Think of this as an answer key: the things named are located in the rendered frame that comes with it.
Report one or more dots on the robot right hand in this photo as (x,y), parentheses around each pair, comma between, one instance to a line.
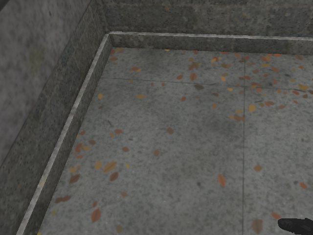
(297,226)

